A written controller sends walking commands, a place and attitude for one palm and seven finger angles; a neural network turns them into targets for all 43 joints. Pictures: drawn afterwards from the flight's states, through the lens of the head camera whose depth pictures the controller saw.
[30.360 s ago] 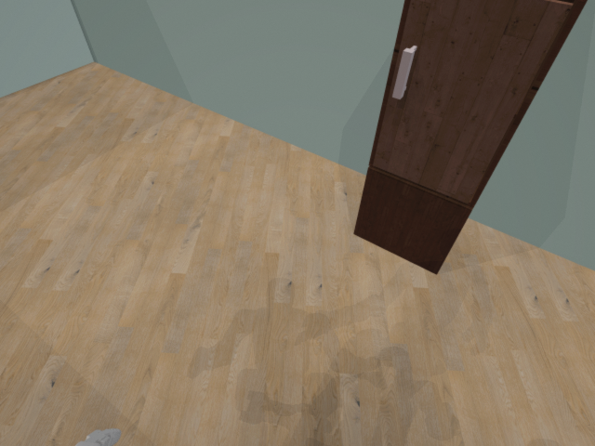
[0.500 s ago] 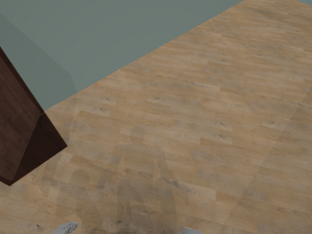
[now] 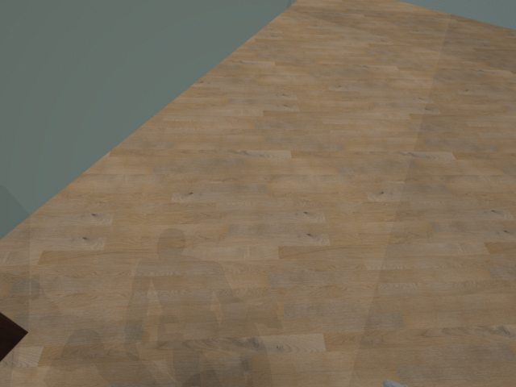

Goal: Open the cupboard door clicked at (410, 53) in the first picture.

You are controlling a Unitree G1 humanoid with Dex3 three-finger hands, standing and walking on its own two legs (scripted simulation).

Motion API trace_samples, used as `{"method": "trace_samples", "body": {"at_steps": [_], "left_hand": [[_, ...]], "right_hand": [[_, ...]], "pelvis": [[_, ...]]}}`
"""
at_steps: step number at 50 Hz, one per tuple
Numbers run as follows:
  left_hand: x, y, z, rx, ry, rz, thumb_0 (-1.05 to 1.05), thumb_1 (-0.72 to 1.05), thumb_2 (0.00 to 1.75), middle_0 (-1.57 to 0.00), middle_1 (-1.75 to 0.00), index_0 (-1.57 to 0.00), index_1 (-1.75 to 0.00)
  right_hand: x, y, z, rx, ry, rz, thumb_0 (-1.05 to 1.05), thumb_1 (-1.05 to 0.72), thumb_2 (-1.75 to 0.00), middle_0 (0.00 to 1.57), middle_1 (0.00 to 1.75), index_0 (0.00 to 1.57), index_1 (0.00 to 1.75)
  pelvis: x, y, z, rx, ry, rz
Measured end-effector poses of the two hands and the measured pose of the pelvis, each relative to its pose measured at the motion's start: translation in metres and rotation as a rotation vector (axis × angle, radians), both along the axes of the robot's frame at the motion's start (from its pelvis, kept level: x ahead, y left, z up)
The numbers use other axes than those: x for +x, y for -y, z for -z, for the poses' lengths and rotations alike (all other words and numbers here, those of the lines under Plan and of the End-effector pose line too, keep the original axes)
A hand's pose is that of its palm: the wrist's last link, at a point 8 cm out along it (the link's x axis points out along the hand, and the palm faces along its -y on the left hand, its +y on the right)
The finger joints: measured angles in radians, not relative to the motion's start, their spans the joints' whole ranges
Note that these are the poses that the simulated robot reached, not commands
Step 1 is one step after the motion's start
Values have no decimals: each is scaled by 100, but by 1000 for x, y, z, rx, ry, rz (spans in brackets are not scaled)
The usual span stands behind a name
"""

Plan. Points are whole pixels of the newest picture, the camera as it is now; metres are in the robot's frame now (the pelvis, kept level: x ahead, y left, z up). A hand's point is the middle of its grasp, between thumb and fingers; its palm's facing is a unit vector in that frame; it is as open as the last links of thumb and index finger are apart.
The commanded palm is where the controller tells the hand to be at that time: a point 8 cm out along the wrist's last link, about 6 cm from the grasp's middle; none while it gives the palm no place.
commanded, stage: walk to a spot facing it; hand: left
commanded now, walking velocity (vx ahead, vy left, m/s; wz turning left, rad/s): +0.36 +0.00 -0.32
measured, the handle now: out of the picture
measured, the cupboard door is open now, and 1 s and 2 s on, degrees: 46 46 46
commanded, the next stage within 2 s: turn to face it in 1.04 s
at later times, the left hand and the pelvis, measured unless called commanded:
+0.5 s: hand (208, 302) +0.29 +0.11 -0.16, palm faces -0.09 -0.98 -0.20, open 7.2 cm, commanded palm none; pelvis +0.21 -0.07 +0.01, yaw -7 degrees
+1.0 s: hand (248, 203) +0.55 +0.05 -0.16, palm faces -0.10 -0.97 -0.22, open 7.4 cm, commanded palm none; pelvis +0.44 -0.13 -0.01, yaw -7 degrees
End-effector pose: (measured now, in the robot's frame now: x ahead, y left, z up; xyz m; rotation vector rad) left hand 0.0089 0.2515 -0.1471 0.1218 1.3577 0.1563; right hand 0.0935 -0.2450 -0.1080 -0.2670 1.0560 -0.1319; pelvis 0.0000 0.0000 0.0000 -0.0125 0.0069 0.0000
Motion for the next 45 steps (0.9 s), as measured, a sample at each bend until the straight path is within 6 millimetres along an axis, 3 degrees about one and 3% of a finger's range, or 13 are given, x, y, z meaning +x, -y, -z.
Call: {"method": "trace_samples", "body": {"at_steps": [5,10,13,15,18,22,30,33,37,45], "left_hand": [[94,6,-20,0,124,62,1,91,90,-19,-30,-20,-29],[190,33,-34,13,207,175,0,91,90,-19,-30,-20,-29],[244,55,-31,36,260,231,0,91,90,-19,-30,-20,-29],[268,66,-27,49,295,233,0,91,90,-19,-30,-20,-29],[281,81,-27,42,264,215,0,91,90,-19,-30,-20,-29],[280,96,-24,13,174,188,0,91,90,-20,-30,-20,-29],[280,82,-8,0,-11,111,-1,93,90,-20,-30,-20,-29],[290,75,5,-4,-76,107,0,92,90,-20,-30,-20,-29],[335,78,1,4,-70,127,0,91,90,-20,-30,-20,-29],[475,122,-27,7,137,176,0,91,90,-19,-30,-20,-29]], "right_hand": [[-35,-2,3,33,-190,76,1,-91,-90,20,30,20,30],[-66,7,15,91,-349,197,1,-91,-90,21,30,20,30],[-73,19,30,121,-425,259,1,-91,-90,21,30,20,30],[-67,29,39,131,-470,282,1,-91,-90,21,30,20,30],[-30,44,35,122,-455,293,1,-91,-90,20,30,20,30],[45,60,20,98,-339,278,1,-91,-90,20,30,20,30],[212,65,10,77,-107,184,1,-91,-90,20,30,20,30],[259,63,17,57,-30,168,1,-91,-90,20,30,20,30],[276,60,16,71,-49,187,0,-91,-90,20,30,20,30],[259,83,27,121,-303,255,0,-93,-90,21,30,20,30]], "pelvis": [[35,7,-13,-3,-17,24],[77,23,-13,12,-21,70],[108,41,1,36,-15,84],[125,51,9,39,-7,97],[149,59,2,17,-3,95],[185,68,-11,18,-16,106],[265,67,-8,3,-8,129],[296,62,5,2,3,148],[328,68,1,22,11,146],[394,99,-10,24,5,138]]}}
